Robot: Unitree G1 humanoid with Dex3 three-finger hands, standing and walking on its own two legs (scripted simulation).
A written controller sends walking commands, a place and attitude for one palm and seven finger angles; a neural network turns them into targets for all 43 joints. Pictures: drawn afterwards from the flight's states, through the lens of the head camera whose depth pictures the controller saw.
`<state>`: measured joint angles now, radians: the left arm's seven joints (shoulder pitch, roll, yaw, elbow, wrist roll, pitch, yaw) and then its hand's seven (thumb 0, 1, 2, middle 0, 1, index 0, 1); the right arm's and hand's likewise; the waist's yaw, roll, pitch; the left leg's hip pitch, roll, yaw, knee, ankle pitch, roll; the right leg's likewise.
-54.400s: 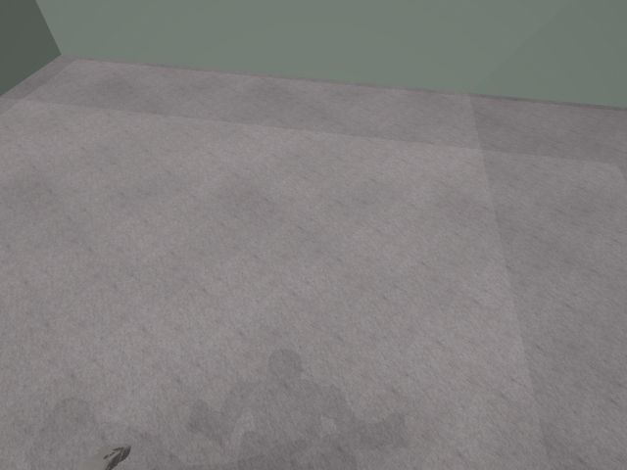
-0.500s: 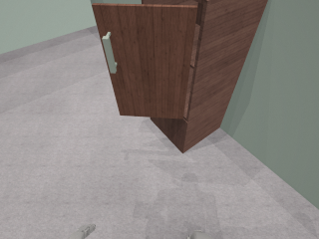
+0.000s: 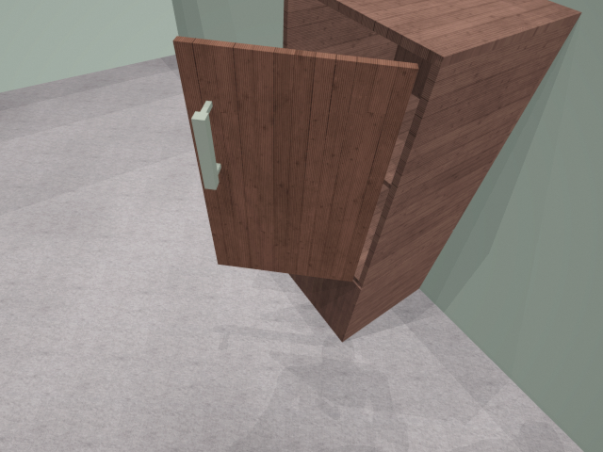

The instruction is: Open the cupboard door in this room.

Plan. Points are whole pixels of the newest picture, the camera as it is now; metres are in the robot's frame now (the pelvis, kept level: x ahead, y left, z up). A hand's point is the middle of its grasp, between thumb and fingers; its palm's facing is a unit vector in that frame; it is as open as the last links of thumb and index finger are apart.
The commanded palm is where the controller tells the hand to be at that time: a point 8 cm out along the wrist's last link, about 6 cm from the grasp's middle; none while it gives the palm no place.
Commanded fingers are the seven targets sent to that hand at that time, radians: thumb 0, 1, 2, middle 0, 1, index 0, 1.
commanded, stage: come to a stop and stand still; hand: left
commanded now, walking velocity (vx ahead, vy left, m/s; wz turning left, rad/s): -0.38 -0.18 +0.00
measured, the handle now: (209, 146) +0.58 +0.22 +0.06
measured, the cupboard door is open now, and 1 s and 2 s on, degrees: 48 48 48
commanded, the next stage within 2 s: look again from close up in 0.96 s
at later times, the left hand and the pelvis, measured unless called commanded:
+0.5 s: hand out of the picture +0.07 +0.14 -0.15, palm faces -0.03 -0.96 -0.28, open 7.4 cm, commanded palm none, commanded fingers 0.00 0.90 0.90 -0.20 -0.30 -0.20 -0.30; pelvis +0.00 -0.06 +0.00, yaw -2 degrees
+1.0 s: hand out of the picture +0.01 +0.09 -0.16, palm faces +0.01 -0.98 -0.20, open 7.3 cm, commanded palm none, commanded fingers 0.00 0.90 0.90 -0.20 -0.30 -0.20 -0.30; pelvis +0.00 -0.08 +0.02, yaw -1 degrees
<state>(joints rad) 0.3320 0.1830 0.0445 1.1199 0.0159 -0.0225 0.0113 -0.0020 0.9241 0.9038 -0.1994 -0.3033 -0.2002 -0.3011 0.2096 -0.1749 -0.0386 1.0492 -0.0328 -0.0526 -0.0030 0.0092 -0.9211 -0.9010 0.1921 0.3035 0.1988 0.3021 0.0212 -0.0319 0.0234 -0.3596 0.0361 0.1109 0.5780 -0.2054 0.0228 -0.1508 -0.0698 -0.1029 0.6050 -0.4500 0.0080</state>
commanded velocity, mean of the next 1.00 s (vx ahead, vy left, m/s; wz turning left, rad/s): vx -0.06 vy -0.03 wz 0.00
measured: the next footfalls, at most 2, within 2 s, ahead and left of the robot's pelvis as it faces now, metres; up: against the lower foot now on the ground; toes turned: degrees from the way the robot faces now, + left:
right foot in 0.42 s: +0.01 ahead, -0.18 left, +0.00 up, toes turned -5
left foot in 0.68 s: +0.02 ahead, +0.05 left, +0.00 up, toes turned +1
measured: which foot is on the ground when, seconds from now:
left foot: down 0.00-0.44, up 0.46-0.66, down 0.68-1.00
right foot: up 0.00-0.40, down 0.42-1.00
